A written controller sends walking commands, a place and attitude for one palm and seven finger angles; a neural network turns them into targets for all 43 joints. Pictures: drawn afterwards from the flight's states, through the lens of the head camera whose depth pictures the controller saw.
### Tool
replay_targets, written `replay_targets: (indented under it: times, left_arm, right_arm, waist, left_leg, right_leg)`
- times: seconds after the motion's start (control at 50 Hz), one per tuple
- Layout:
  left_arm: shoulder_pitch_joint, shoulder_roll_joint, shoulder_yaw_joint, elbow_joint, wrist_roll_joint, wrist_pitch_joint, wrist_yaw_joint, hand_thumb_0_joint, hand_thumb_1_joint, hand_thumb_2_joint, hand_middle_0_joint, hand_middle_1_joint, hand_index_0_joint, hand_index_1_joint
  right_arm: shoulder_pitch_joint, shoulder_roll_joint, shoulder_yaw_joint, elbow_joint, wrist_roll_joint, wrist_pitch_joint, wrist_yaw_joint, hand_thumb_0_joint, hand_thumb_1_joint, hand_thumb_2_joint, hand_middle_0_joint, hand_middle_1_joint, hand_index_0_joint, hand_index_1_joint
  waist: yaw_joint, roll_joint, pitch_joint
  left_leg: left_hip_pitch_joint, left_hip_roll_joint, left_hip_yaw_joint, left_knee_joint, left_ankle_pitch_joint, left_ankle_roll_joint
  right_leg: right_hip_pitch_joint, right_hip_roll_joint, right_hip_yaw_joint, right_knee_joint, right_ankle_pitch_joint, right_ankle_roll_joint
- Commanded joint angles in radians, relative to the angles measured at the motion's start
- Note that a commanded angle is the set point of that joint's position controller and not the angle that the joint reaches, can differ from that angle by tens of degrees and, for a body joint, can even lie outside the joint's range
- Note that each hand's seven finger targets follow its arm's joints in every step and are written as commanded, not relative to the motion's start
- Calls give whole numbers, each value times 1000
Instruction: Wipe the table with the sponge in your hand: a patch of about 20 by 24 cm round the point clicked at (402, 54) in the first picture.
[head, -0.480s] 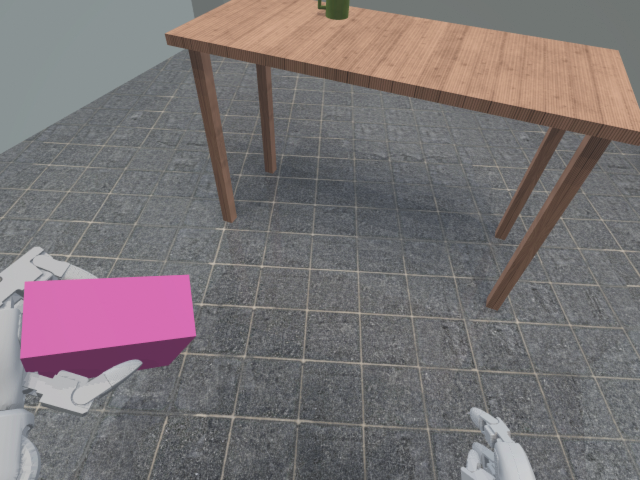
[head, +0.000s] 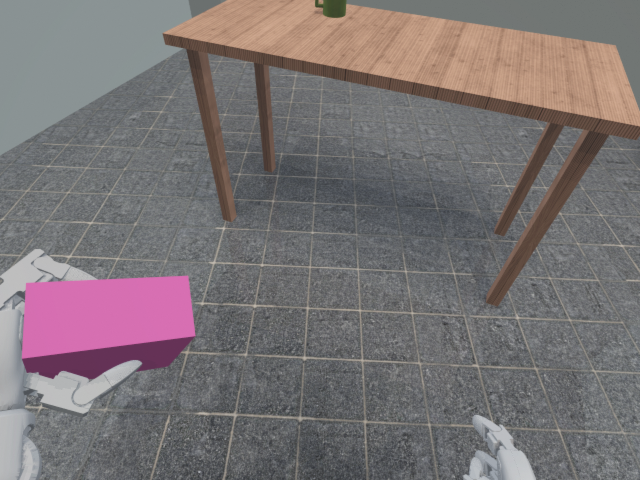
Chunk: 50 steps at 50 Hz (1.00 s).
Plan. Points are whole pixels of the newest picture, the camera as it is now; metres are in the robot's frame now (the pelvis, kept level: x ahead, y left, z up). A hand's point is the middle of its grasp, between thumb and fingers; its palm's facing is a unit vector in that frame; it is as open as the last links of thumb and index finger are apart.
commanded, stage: walk to a spot facing it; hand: left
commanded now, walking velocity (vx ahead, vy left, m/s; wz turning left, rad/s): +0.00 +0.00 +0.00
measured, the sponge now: (134, 329) +0.23 +0.20 +0.14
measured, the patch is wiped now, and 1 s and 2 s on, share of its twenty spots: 0.00 0.00 0.00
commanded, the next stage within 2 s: turn to face it in 1.84 s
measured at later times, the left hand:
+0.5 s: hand (44, 300) +0.24 +0.29 +0.16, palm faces +0.53 -0.76 -0.38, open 10.2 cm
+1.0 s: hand (96, 236) +0.32 +0.28 +0.16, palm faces +0.61 -0.64 -0.46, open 10.2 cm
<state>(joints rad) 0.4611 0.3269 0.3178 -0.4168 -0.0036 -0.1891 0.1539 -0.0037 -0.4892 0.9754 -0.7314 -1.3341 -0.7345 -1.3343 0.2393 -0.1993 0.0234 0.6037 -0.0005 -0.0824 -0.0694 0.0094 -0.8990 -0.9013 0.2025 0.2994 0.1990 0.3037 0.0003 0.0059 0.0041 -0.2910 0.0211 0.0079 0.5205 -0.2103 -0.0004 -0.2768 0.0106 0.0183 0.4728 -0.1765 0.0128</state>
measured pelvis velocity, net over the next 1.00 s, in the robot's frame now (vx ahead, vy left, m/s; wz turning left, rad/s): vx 0.19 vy -0.02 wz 0.32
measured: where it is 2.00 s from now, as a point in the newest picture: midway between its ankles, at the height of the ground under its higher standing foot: (304, 412)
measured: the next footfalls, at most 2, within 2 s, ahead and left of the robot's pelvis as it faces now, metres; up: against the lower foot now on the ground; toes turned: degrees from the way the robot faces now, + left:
right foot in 0.68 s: +0.18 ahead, -0.11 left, +0.00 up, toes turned +1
left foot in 1.12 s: +0.32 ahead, +0.16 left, +0.00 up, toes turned +30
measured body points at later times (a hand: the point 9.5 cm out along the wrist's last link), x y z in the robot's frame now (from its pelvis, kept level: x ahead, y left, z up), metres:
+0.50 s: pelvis +0.06 +0.01 +0.00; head +0.05 +0.03 +0.45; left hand +0.21 +0.32 +0.18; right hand +0.21 -0.19 -0.10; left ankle +0.04 +0.12 -0.74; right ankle +0.06 -0.12 -0.68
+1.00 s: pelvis +0.19 -0.02 +0.00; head +0.24 -0.01 +0.45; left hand +0.29 +0.31 +0.19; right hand +0.43 -0.22 -0.09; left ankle +0.24 +0.16 -0.68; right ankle +0.14 -0.11 -0.74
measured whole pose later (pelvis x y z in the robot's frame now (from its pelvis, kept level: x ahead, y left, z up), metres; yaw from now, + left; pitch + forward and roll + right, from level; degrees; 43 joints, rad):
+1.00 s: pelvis +0.19 -0.02 +0.00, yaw +19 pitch +0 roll +3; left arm 0.49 0.35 0.35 -0.52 0.00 -0.21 0.15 0.00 -0.49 0.98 -0.73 -1.34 -0.74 -1.34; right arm 0.21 -0.27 -0.06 0.59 -0.01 -0.03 -0.06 0.01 -0.90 -0.90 0.20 0.30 0.19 0.30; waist 0.01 -0.04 0.09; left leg -0.57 0.10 0.14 0.85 -0.27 -0.02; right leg -0.09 -0.11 -0.28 0.48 -0.39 -0.02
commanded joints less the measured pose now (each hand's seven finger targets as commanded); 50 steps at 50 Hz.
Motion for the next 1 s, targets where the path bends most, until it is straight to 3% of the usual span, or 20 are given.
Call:
replay_targets:
  times: [0.0, 0.14, 0.24, 0.28, 0.3, 0.32, 0.34, 0.36, 0.4, 0.46, 0.58, 0.62, 0.64, 0.66, 0.68, 0.7, 0.72, 0.76, 0.84, 0.98]
  left_arm:
    - [-93, 179, 114, -235, -6, -70, 20, 0, 100, 1300, -1200, -1600, -1200, -1600]
    - [-75, 183, 118, -258, 1, -46, 35, 0, 100, 1300, -1200, -1600, -1200, -1600]
    - [-84, 217, 155, -276, -4, -63, 47, 0, 100, 1300, -1200, -1600, -1200, -1600]
    - [-78, 202, 146, -272, -7, -65, 43, 0, 100, 1300, -1200, -1600, -1200, -1600]
    - [-69, 183, 126, -277, -10, -61, 34, 0, 100, 1300, -1200, -1600, -1200, -1600]
    - [-81, 166, 111, -313, -6, -70, 31, 0, 100, 1300, -1200, -1600, -1200, -1600]
    - [-102, 182, 117, -300, 15, -77, 33, 0, 100, 1300, -1200, -1600, -1200, -1600]
    - [-132, 201, 122, -286, 27, -82, 32, 0, 100, 1300, -1200, -1600, -1200, -1600]
    - [-188, 188, 103, -338, 25, -93, 25, 0, 100, 1300, -1200, -1600, -1200, -1600]
    - [-83, 161, 88, -324, 8, -83, 17, 0, 100, 1300, -1200, -1600, -1200, -1600]
    - [-20, 177, 128, -278, -13, -72, 4, 0, 100, 1300, -1200, -1600, -1200, -1600]
    - [-23, 184, 137, -269, -12, -65, 3, 0, 100, 1300, -1200, -1600, -1200, -1600]
    - [-29, 211, 153, -260, -5, -63, 4, 0, 100, 1300, -1200, -1600, -1200, -1600]
    - [-43, 254, 182, -246, 0, -55, 8, 0, 100, 1300, -1200, -1600, -1200, -1600]
    - [-69, 269, 205, -246, -18, -55, 14, 0, 100, 1300, -1200, -1600, -1200, -1600]
    - [-106, 239, 189, -224, -12, -58, 14, 0, 100, 1300, -1200, -1600, -1200, -1600]
    - [-25, 234, 185, -184, -22, -64, 5, 0, 100, 1300, -1200, -1600, -1200, -1600]
    - [31, 238, 190, -210, -10, -85, -2, 0, 100, 1300, -1200, -1600, -1200, -1600]
    - [-77, 221, 157, -279, -7, -98, 4, 0, 100, 1300, -1200, -1600, -1200, -1600]
    - [-32, 227, 183, -362, -12, -76, 48, 0, 100, 1300, -1200, -1600, -1200, -1600]
  right_arm:
    - [-104, -123, -48, -154, 0, -56, -13, 0, -900, -900, 200, 300, 200, 300]
    - [-102, -116, -53, -154, -9, -32, -20, 0, -900, -900, 200, 300, 200, 300]
    - [-81, -101, -52, -132, -10, -40, -16, 0, -900, -900, 200, 300, 200, 300]
    - [-66, -103, -52, -131, -10, -35, -13, 0, -900, -900, 200, 300, 200, 300]
    - [-70, -120, -57, -139, -3, -34, -17, 0, -900, -900, 200, 300, 200, 300]
    - [-80, -130, -54, -136, -2, -32, -16, 0, -900, -900, 200, 300, 200, 300]
    - [-71, -109, -51, -130, -4, -41, -15, 0, -900, -900, 200, 300, 200, 300]
    - [-70, -100, -46, -117, -19, -52, -13, 0, -900, -900, 200, 300, 200, 300]
    - [-57, -114, -61, -103, -19, -67, -3, 0, -900, -900, 200, 300, 200, 300]
    - [-45, -116, -66, -88, -11, -76, 6, 0, -900, -900, 200, 300, 200, 300]
    - [-75, -107, -59, -91, -14, -61, 4, 0, -900, -900, 200, 300, 200, 300]
    - [-88, -102, -56, -101, -11, -45, 1, 0, -900, -900, 200, 300, 200, 300]
    - [-82, -92, -58, -100, -7, -38, 2, 0, -900, -900, 200, 300, 200, 300]
    - [-83, -73, -61, -110, -6, -28, 2, 0, -900, -900, 200, 300, 200, 300]
    - [-126, -99, -65, -125, -7, -27, -3, 0, -900, -900, 200, 300, 200, 300]
    - [-132, -105, -75, -115, -6, -28, 0, 0, -900, -900, 200, 300, 200, 300]
    - [-122, -111, -79, -114, -3, -26, 1, 0, -900, -900, 200, 300, 200, 300]
    - [-141, -98, -64, -112, -6, 6, 6, 0, -900, -900, 200, 300, 200, 300]
    - [-140, -97, -62, -126, -13, 22, 8, 0, -900, -900, 200, 300, 200, 300]
    - [-103, -79, -80, -193, -3, -1, 4, 0, -900, -900, 200, 300, 200, 300]
  waist:
    - [1, 52, -88]
    - [-15, 16, -41]
    - [-14, -113, -95]
    - [-26, -21, -84]
    - [-33, 110, -35]
    - [-37, 339, 12]
    - [-46, 348, 42]
    - [-43, 264, 75]
    - [-33, 143, 26]
    - [-10, 217, -53]
    - [-8, 215, -76]
    - [1, 140, -124]
    - [4, 2, -166]
    - [5, -269, -196]
    - [15, -271, -152]
    - [0, -208, -136]
    - [2, -169, -66]
    - [7, -82, 2]
    - [-8, -100, 6]
    - [42, -171, -60]
  left_leg:
    - [-51, 58, -42, -150, -125, 16]
    - [-135, 45, -85, -53, -419, 67]
    - [-204, -4, 6, 121, -171, 44]
    - [-66, 10, -14, -1, -243, 51]
    - [18, 69, -137, -111, -331, 89]
    - [48, 234, -437, -251, -440, 164]
    - [28, 326, -638, -332, -488, 233]
    - [26, 341, -674, -330, -414, 255]
    - [115, 298, -552, -228, -119, 239]
    - [170, 213, -335, -182, 89, 205]
    - [95, 176, -223, -122, 114, 163]
    - [-32, 145, -168, 9, 124, 125]
    - [-174, 111, -113, 185, 67, 100]
    - [-389, -14, 21, 485, -188, 44]
    - [-499, -29, -13, 701, -338, 15]
    - [-489, 13, -69, 766, -282, 10]
    - [-497, 42, -69, 806, -235, -2]
    - [-487, 77, -43, 816, -167, -22]
    - [-407, 100, 45, 602, -71, -29]
    - [-227, 21, 241, 169, -75, 0]
  right_leg:
    - [81, -38, 51, -88, -68, -13]
    - [-16, -129, 101, -84, -502, -62]
    - [168, -273, 194, -33, -259, -132]
    - [17, -244, 111, 44, -365, -103]
    - [-138, -148, 9, 173, -431, -52]
    - [-270, -16, -115, 396, -440, 6]
    - [-332, -27, -54, 575, -418, 1]
    - [-377, -76, 2, 635, -366, -4]
    - [-372, -77, -9, 580, -359, 7]
    - [-275, -57, -89, 467, -283, 23]
    - [-39, -11, -183, 141, -207, 27]
    - [213, -27, -170, -46, -125, 8]
    - [380, -150, -25, -87, -139, -45]
    - [512, -392, 331, -146, -134, -144]
    - [466, -516, 470, -192, -75, -201]
    - [406, -502, 406, -186, -142, -194]
    - [329, -485, 381, -198, -134, -200]
    - [227, -415, 194, -189, 9, -172]
    - [181, -357, -64, -193, 166, -134]
    - [309, -345, -145, -62, 561, -131]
